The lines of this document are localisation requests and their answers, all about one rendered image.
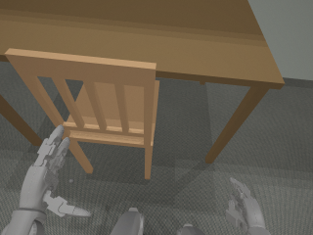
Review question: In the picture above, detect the table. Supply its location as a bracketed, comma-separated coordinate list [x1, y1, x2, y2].
[0, 0, 285, 164]

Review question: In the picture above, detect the right robot hand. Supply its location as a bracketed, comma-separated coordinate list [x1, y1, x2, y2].
[225, 177, 266, 233]

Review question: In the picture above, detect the robot left thigh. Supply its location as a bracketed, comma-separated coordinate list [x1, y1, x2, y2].
[110, 211, 145, 235]

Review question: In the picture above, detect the chair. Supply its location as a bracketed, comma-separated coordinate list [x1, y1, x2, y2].
[4, 48, 159, 180]

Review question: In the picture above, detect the left robot forearm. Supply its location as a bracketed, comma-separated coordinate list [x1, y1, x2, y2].
[0, 208, 47, 235]

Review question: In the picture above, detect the left robot hand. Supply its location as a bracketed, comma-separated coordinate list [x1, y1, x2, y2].
[19, 124, 92, 219]

